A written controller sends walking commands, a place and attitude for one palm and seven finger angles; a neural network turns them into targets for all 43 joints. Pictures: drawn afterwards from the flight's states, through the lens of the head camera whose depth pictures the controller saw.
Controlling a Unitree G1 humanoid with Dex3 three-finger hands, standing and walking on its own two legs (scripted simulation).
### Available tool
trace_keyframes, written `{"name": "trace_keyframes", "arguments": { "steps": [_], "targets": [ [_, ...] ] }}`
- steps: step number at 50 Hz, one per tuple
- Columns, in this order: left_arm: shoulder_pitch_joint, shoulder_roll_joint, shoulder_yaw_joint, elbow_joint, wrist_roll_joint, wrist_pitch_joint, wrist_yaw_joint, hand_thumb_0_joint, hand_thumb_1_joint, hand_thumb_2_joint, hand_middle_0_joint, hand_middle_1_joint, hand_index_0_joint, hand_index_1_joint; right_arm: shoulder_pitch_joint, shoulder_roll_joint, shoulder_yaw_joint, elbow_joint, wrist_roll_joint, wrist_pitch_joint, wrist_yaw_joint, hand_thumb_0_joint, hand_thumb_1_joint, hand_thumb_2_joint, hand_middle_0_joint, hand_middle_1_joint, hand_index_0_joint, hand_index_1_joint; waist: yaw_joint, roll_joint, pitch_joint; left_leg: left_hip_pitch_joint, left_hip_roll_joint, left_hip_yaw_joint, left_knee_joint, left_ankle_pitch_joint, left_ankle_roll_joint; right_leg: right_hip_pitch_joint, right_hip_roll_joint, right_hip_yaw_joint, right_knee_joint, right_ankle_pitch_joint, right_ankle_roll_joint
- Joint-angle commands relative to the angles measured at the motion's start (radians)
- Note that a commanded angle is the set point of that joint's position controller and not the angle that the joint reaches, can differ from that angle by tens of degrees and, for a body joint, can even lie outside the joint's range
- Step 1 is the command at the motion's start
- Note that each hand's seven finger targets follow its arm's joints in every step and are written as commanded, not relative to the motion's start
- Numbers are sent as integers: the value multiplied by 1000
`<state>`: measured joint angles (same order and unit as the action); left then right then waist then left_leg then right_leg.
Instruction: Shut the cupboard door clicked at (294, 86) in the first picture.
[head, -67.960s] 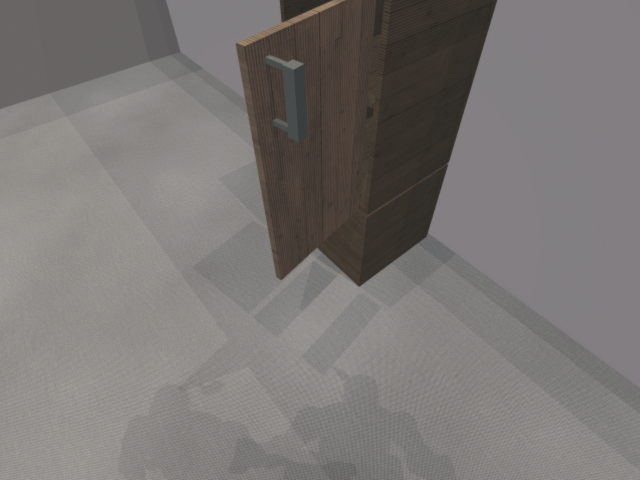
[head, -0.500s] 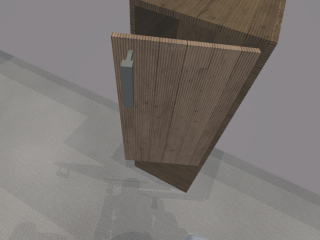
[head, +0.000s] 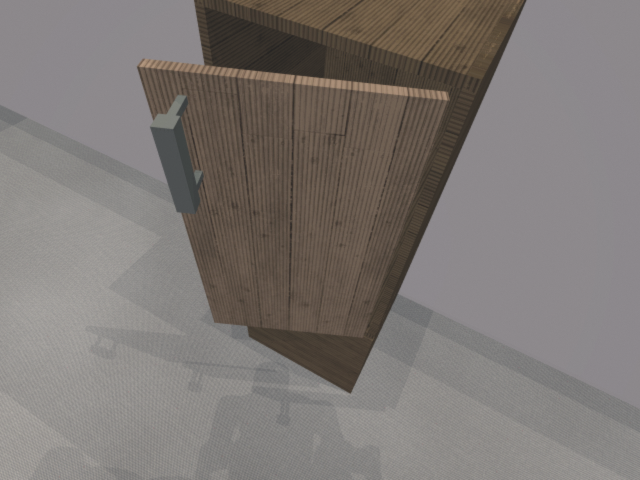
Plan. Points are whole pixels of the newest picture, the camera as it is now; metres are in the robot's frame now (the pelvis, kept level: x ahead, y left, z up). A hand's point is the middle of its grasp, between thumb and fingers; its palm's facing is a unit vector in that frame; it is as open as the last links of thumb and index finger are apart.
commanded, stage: come to a stop and stand still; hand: left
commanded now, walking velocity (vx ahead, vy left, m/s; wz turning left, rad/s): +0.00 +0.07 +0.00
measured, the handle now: (184, 156) +0.43 +0.21 +0.16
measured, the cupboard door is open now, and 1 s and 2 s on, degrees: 24 24 24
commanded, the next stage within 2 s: look again from close up in 0.64 s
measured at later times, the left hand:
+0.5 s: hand out of the picture +0.03 +0.20 -0.16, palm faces +0.04 -0.97 -0.23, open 7.4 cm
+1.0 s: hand out of the picture -0.02 +0.20 -0.17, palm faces +0.00 -0.99 -0.16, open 7.4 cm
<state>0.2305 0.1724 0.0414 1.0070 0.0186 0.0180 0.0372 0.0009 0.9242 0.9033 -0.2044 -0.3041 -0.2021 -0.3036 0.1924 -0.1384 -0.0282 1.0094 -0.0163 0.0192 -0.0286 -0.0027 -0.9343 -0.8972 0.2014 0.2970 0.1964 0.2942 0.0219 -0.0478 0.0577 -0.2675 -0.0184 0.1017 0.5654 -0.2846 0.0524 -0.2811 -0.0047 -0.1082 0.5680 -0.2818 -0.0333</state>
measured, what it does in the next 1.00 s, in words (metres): stands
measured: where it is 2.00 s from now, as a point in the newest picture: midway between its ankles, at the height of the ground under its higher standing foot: outside the picture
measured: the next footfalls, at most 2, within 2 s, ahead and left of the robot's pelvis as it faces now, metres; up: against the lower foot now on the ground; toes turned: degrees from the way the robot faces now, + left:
none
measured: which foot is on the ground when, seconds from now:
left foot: down 0.00-1.00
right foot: down 0.00-1.00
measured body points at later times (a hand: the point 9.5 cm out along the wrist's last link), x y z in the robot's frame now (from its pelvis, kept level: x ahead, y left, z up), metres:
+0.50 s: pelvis +0.00 +0.01 +0.00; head -0.01 +0.01 +0.45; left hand +0.03 +0.25 -0.15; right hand +0.05 -0.22 -0.14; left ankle +0.01 +0.07 -0.73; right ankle +0.01 -0.10 -0.73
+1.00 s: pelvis -0.01 +0.04 +0.01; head -0.01 +0.06 +0.46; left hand -0.02 +0.25 -0.16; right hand -0.02 -0.18 -0.14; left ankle +0.01 +0.07 -0.73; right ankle +0.01 -0.10 -0.73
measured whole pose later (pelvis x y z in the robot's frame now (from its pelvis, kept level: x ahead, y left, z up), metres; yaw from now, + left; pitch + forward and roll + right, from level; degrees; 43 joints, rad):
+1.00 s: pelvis -0.01 +0.04 +0.01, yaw -1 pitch -2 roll -1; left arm 0.34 0.14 -0.01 1.06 0.03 0.01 0.05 0.00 0.91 0.90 -0.20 -0.30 -0.20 -0.30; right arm 0.29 -0.14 0.00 1.11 -0.01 0.00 -0.01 0.00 -0.91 -0.90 0.20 0.30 0.20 0.29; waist 0.00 -0.02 0.03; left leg -0.18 -0.08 0.14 0.40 -0.21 0.12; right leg -0.21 -0.05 -0.07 0.43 -0.18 0.03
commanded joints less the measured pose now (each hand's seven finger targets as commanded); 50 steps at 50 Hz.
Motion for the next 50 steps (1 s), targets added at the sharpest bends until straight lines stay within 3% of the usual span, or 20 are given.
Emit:
{"name": "trace_keyframes", "arguments": {
  "steps": [1,3,6,7,8,9,10,12,14,16,19,22,29,36,50],
  "targets": [
    [61,77,8,-40,3,1,6,0,900,900,-200,-300,-200,-300,19,-117,-13,-45,-3,-13,-4,0,-900,-900,200,300,200,300,22,219,-30,-30,216,-210,-245,250,65,81,-85,85,-40,21,8],
    [84,67,-2,-23,6,0,1,0,900,900,-200,-300,-200,-300,7,-119,-10,-54,-1,-15,-5,0,-900,-900,200,300,200,300,27,157,-10,-48,195,-200,-255,137,57,87,-90,103,-84,25,7],
    [82,74,-8,-9,7,-9,-1,0,900,900,-200,-300,-200,-300,34,-110,-8,-47,-2,-12,0,0,-900,-900,200,300,200,300,5,50,-13,-35,144,-180,-252,-46,17,68,-126,164,-176,21,-11],
    [92,196,-32,-60,13,-29,15,0,900,900,-200,-300,-200,-300,4,-196,-8,-127,-8,-24,10,0,-900,-900,200,300,200,300,-30,133,75,17,67,-176,-253,114,-18,4,-81,146,-117,53,-15],
    [115,131,-17,-76,7,-24,15,0,900,900,-200,-300,-200,-300,36,-176,-21,-141,-9,-43,8,0,-900,-900,200,300,200,300,-25,188,-118,67,140,-203,-179,155,-9,27,-103,106,-69,22,-17],
    [115,98,-17,-66,6,-26,18,0,900,900,-200,-300,-200,-300,38,-153,-20,-135,-11,-40,3,0,-900,-900,200,300,200,300,-25,173,-176,88,146,-208,-172,153,-1,50,-96,112,-69,40,-24],
    [127,106,-23,-72,5,-28,17,0,900,900,-200,-300,-200,-300,30,-151,-15,-142,-5,-34,4,0,-900,-900,200,300,200,300,-18,117,-177,74,135,-199,-158,85,8,67,-104,118,-90,50,-21],
    [123,105,-24,-86,9,-34,14,0,900,900,-200,-300,-200,-300,48,-135,-11,-153,-8,-27,8,0,-900,-900,200,300,200,300,-27,-36,-110,10,87,-159,-99,-4,1,37,-151,201,-159,11,-43],
    [88,112,-19,-102,6,-37,14,0,900,900,-200,-300,-200,-300,83,-128,-11,-141,-5,-20,10,0,-900,-900,200,300,200,300,-55,-119,-29,21,58,-132,-63,-5,-13,-64,-193,258,-224,-84,-61],
    [78,112,-18,-111,3,-38,16,0,900,900,-200,-300,-200,-300,109,-126,-7,-124,-2,-25,11,0,-900,-900,200,300,200,300,-61,-88,-4,40,68,-133,-83,41,-10,-86,-181,243,-212,-37,-57],
    [120,102,-22,-104,0,-36,15,0,900,900,-200,-300,-200,-300,97,-131,1,-107,-1,-36,11,0,-900,-900,200,300,200,300,-33,2,-1,20,106,-162,-148,127,5,-23,-128,177,-139,93,-27],
    [156,95,-26,-93,-1,-32,17,0,900,900,-200,-300,-200,-300,80,-137,8,-90,-1,-44,8,0,-900,-900,200,300,200,300,-5,59,-14,4,124,-170,-177,190,12,50,-110,153,-121,152,-13],
    [136,92,-32,-76,-5,-31,16,0,900,900,-200,-300,-200,-300,85,-128,13,-41,2,-41,9,0,-900,-900,200,300,200,300,-12,47,-6,12,118,-157,-217,90,1,65,-122,161,-167,117,-7],
    [130,77,-37,-46,-3,-28,15,0,900,900,-200,-300,-200,-300,97,-125,11,5,4,-38,11,0,-900,-900,200,300,200,300,-14,58,19,-2,126,-175,-277,-18,-1,70,-114,148,-197,77,3],
    [179,29,-42,28,5,-20,18,0,900,900,-200,-300,-200,-300,124,-118,0,69,11,-38,4,0,-900,-900,200,300,200,300,-14,52,43,4,164,-225,-381,-115,-12,63,-97,109,-168,100,29]
  ]
}}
